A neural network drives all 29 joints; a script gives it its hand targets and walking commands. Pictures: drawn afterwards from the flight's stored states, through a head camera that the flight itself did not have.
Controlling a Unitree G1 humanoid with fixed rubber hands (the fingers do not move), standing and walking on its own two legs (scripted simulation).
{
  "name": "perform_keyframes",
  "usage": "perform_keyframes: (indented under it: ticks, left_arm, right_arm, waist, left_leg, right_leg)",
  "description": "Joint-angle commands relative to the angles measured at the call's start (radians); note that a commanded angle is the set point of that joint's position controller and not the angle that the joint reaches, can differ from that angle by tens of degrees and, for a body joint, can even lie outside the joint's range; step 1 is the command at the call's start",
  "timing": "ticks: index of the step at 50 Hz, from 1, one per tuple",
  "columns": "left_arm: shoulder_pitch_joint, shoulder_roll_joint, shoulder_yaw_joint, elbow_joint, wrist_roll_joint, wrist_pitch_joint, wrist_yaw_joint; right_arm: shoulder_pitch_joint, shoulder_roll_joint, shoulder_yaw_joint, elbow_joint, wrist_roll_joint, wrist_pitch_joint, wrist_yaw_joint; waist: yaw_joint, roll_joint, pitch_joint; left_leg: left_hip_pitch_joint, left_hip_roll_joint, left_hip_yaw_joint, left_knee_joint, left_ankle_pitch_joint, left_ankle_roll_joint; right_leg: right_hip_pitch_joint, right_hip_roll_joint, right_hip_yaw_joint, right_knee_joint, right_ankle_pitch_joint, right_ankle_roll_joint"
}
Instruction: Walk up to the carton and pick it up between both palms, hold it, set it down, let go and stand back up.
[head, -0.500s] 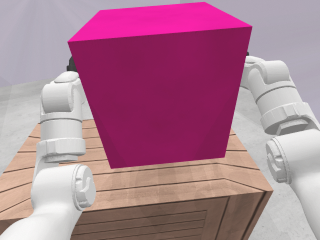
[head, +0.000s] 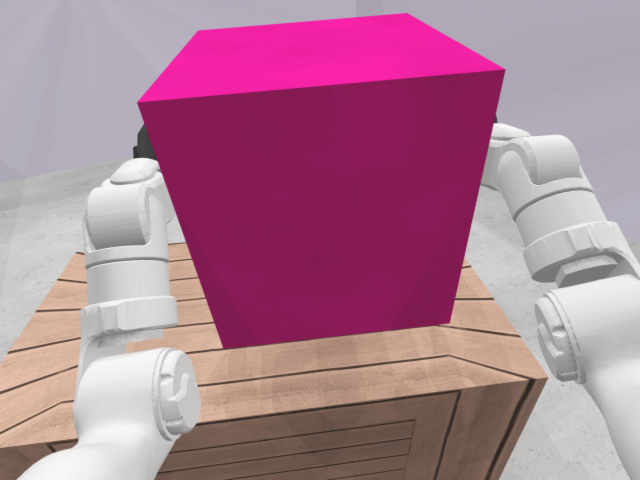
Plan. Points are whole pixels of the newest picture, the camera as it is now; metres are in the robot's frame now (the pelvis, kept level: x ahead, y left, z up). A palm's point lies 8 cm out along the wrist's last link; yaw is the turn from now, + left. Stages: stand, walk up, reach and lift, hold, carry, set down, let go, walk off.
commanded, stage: hold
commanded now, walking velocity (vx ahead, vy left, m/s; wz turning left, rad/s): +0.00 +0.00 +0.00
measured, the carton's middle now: (319, 172) +0.40 -0.01 +0.26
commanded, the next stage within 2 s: none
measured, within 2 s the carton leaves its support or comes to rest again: neither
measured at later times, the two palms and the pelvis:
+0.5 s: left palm (153, 162) +0.37 +0.18 +0.30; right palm (477, 132) +0.37 -0.19 +0.31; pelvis +0.00 +0.00 +0.00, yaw +0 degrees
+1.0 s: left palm (150, 169) +0.36 +0.18 +0.30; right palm (476, 138) +0.37 -0.18 +0.31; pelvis +0.00 +0.00 +0.00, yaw +0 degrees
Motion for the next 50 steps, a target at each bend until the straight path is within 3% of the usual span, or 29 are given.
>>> perform_keyframes:
  ticks: [1,4,6,8,9,11,12,14,15,16,19,20,22,23,24,26,29,30,32,34,35,36,38,39,40,41,44,49,50]
  left_arm:
    - [-0.845,-0.499,-0.376,-0.141,-0.203,-0.093,-0.174]
    - [-0.816,-0.489,-0.355,-0.093,-0.197,-0.094,-0.178]
    - [-0.884,-0.488,-0.333,-0.031,-0.192,-0.098,-0.184]
    - [-0.881,-0.508,-0.378,-0.057,-0.218,-0.102,-0.191]
    - [-0.883,-0.493,-0.340,-0.038,-0.188,-0.097,-0.192]
    - [-0.883,-0.493,-0.332,-0.010,-0.181,-0.095,-0.200]
    - [-0.885,-0.517,-0.364,-0.040,-0.201,-0.101,-0.203]
    - [-0.911,-0.513,-0.354,-0.053,-0.199,-0.111,-0.195]
    - [-0.902,-0.489,-0.336,-0.005,-0.187,-0.108,-0.190]
    - [-0.890,-0.492,-0.320,-0.003,-0.183,-0.107,-0.190]
    - [-0.886,-0.518,-0.343,-0.020,-0.189,-0.102,-0.191]
    - [-0.911,-0.511,-0.353,-0.043,-0.210,-0.112,-0.185]
    - [-0.917,-0.526,-0.365,-0.072,-0.223,-0.118,-0.179]
    - [-0.917,-0.527,-0.363,-0.089,-0.206,-0.114,-0.174]
    - [-0.895,-0.510,-0.352,-0.080,-0.199,-0.108,-0.170]
    - [-0.877,-0.523,-0.386,-0.123,-0.226,-0.112,-0.170]
    - [-0.848,-0.513,-0.386,-0.158,-0.237,-0.101,-0.171]
    - [-0.865,-0.524,-0.407,-0.245,-0.236,-0.103,-0.168]
    - [-0.846,-0.502,-0.388,-0.216,-0.216,-0.093,-0.166]
    - [-0.791,-0.498,-0.373,-0.237,-0.211,-0.079,-0.171]
    - [-0.794,-0.498,-0.386,-0.234,-0.216,-0.080,-0.172]
    - [-0.806,-0.521,-0.398,-0.222,-0.212,-0.081,-0.171]
    - [-0.817,-0.524,-0.414,-0.237,-0.216,-0.072,-0.177]
    - [-0.848,-0.514,-0.407,-0.221,-0.214,-0.077,-0.176]
    - [-0.868,-0.506,-0.394,-0.196,-0.201,-0.076,-0.177]
    - [-0.848,-0.511,-0.418,-0.195,-0.208,-0.080,-0.184]
    - [-0.839,-0.504,-0.386,-0.164,-0.210,-0.089,-0.178]
    - [-0.831,-0.491,-0.363,-0.160,-0.180,-0.087,-0.187]
    - [-0.865,-0.515,-0.406,-0.148,-0.205,-0.087,-0.186]
  right_arm:
    - [-0.854,0.695,0.111,-0.403,0.169,-0.079,0.168]
    - [-0.872,0.687,0.115,-0.406,0.170,-0.080,0.165]
    - [-0.877,0.678,0.069,-0.289,0.135,-0.066,0.165]
    - [-0.877,0.681,0.067,-0.323,0.134,-0.081,0.159]
    - [-0.856,0.675,0.064,-0.271,0.136,-0.068,0.159]
    - [-0.825,0.641,0.026,-0.206,0.117,-0.057,0.160]
    - [-0.831,0.651,0.026,-0.242,0.117,-0.074,0.162]
    - [-0.879,0.676,0.068,-0.271,0.139,-0.079,0.171]
    - [-0.890,0.652,0.060,-0.226,0.141,-0.080,0.172]
    - [-0.902,0.658,0.074,-0.239,0.147,-0.078,0.175]
    - [-0.840,0.639,0.042,-0.180,0.133,-0.071,0.177]
    - [-0.878,0.666,0.058,-0.249,0.142,-0.084,0.176]
    - [-0.878,0.659,0.068,-0.259,0.154,-0.086,0.175]
    - [-0.888,0.652,0.080,-0.257,0.168,-0.090,0.179]
    - [-0.884,0.652,0.085,-0.270,0.169,-0.086,0.183]
    - [-0.838,0.642,0.084,-0.295,0.178,-0.088,0.175]
    - [-0.834,0.639,0.106,-0.394,0.200,-0.081,0.156]
    - [-0.774,0.665,0.112,-0.362,0.218,-0.066,0.152]
    - [-0.782,0.637,0.113,-0.356,0.223,-0.056,0.152]
    - [-0.807,0.669,0.170,-0.457,0.247,-0.063,0.152]
    - [-0.784,0.666,0.150,-0.459,0.234,-0.057,0.148]
    - [-0.820,0.660,0.143,-0.449,0.230,-0.065,0.147]
    - [-0.766,0.638,0.105,-0.426,0.209,-0.050,0.146]
    - [-0.812,0.637,0.114,-0.422,0.208,-0.057,0.154]
    - [-0.800,0.638,0.091,-0.347,0.182,-0.053,0.156]
    - [-0.814,0.651,0.089,-0.387,0.169,-0.060,0.159]
    - [-0.873,0.686,0.120,-0.457,0.187,-0.075,0.161]
    - [-0.769,0.654,0.091,-0.304,0.160,-0.056,0.161]
    - [-0.825,0.645,0.067,-0.341,0.159,-0.064,0.161]
  waist:
    - [0.004,-0.043,-0.360]
    - [0.017,-0.063,-0.350]
    - [0.000,-0.055,-0.274]
    - [-0.022,-0.007,-0.336]
    - [-0.011,0.008,-0.318]
    - [-0.040,0.024,-0.229]
    - [-0.042,0.021,-0.278]
    - [0.002,0.011,-0.338]
    - [-0.013,0.024,-0.294]
    - [0.010,0.003,-0.314]
    - [-0.017,0.020,-0.294]
    - [-0.002,0.003,-0.341]
    - [-0.005,-0.004,-0.340]
    - [0.007,0.036,-0.350]
    - [0.016,0.011,-0.350]
    - [-0.015,0.012,-0.363]
    - [-0.026,-0.020,-0.402]
    - [-0.036,0.034,-0.449]
    - [-0.030,0.040,-0.369]
    - [0.022,-0.010,-0.434]
    - [-0.008,-0.015,-0.408]
    - [-0.006,0.006,-0.412]
    - [-0.041,0.035,-0.339]
    - [-0.023,0.024,-0.323]
    - [-0.034,0.012,-0.282]
    - [-0.038,0.008,-0.322]
    - [0.011,-0.036,-0.369]
    - [-0.010,0.002,-0.345]
    - [-0.042,0.024,-0.342]
  left_leg:
    - [0.223,-0.061,-0.032,-0.016,0.140,0.001]
    - [0.219,-0.068,-0.031,-0.011,0.150,0.008]
    - [0.181,-0.071,-0.029,-0.027,0.041,0.022]
    - [0.191,-0.068,-0.033,-0.025,0.076,0.012]
    - [0.196,-0.069,-0.032,-0.028,0.080,0.008]
    - [0.180,-0.068,-0.037,-0.042,0.028,0.006]
    - [0.182,-0.067,-0.034,-0.038,0.060,0.000]
    - [0.194,-0.061,-0.042,-0.030,0.099,0.000]
    - [0.195,-0.065,-0.042,-0.024,0.083,0.000]
    - [0.187,-0.068,-0.041,-0.028,0.070,0.002]
    - [0.201,-0.057,-0.045,-0.036,0.083,-0.012]
    - [0.203,-0.064,-0.039,-0.023,0.110,-0.005]
    - [0.210,-0.058,-0.050,-0.012,0.138,-0.007]
    - [0.213,-0.059,-0.045,-0.012,0.135,-0.012]
    - [0.214,-0.059,-0.044,-0.012,0.156,-0.011]
    - [0.246,-0.060,-0.050,0.003,0.219,-0.016]
    - [0.259,-0.068,-0.051,0.023,0.275,-0.014]
    - [0.293,-0.070,-0.053,0.033,0.320,-0.028]
    - [0.269,-0.079,-0.048,0.026,0.283,-0.027]
    - [0.277,-0.074,-0.043,0.036,0.327,-0.019]
    - [0.272,-0.082,-0.042,0.035,0.311,-0.018]
    - [0.267,-0.073,-0.042,0.029,0.298,-0.025]
    - [0.254,-0.074,-0.045,0.020,0.262,-0.028]
    - [0.242,-0.066,-0.046,0.013,0.219,-0.024]
    - [0.215,-0.066,-0.042,-0.006,0.163,-0.021]
    - [0.219,-0.064,-0.039,-0.009,0.145,-0.019]
    - [0.213,-0.069,-0.041,-0.004,0.158,-0.001]
    - [0.243,-0.059,-0.035,-0.016,0.163,-0.008]
    - [0.232,-0.066,-0.036,-0.013,0.116,-0.014]
  right_leg:
    - [0.001,0.042,0.051,-0.038,0.179,0.022]
    - [-0.007,0.036,0.058,-0.043,0.177,0.022]
    - [-0.023,0.032,0.059,-0.053,0.079,0.017]
    - [-0.024,0.028,0.068,-0.043,0.133,0.016]
    - [-0.014,0.032,0.057,-0.046,0.126,0.013]
    - [-0.030,0.029,0.062,-0.066,0.071,0.005]
    - [-0.023,0.031,0.060,-0.052,0.102,0.008]
    - [-0.019,0.040,0.049,-0.040,0.116,0.008]
    - [-0.020,0.034,0.049,-0.046,0.106,0.005]
    - [-0.007,0.036,0.059,-0.050,0.094,0.006]
    - [-0.006,0.045,0.048,-0.053,0.090,-0.003]
    - [0.000,0.046,0.052,-0.043,0.122,0.001]
    - [-0.005,0.051,0.049,-0.032,0.146,-0.002]
    - [-0.003,0.052,0.044,-0.034,0.139,0.000]
    - [0.007,0.056,0.046,-0.031,0.161,0.001]
    - [0.007,0.051,0.050,-0.033,0.218,0.008]
    - [0.052,0.050,0.049,-0.024,0.304,0.016]
    - [0.063,0.056,0.046,-0.010,0.343,0.013]
    - [0.032,0.054,0.050,-0.024,0.297,0.009]
    - [0.077,0.058,0.048,-0.004,0.359,0.020]
    - [0.067,0.054,0.046,-0.009,0.345,0.023]
    - [0.050,0.060,0.044,-0.016,0.307,0.016]
    - [0.048,0.046,0.050,-0.032,0.289,0.011]
    - [0.026,0.050,0.049,-0.031,0.227,0.008]
    - [0.003,0.043,0.051,-0.041,0.174,0.007]
    - [0.008,0.038,0.048,-0.040,0.176,0.013]
    - [0.024,0.045,0.057,-0.030,0.191,0.017]
    - [0.004,0.042,0.053,-0.041,0.180,0.017]
    - [-0.006,0.048,0.052,-0.043,0.142,0.013]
